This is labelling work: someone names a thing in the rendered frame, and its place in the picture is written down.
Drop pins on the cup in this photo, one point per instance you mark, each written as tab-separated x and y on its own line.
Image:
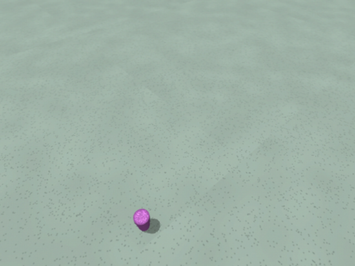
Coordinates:
142	219

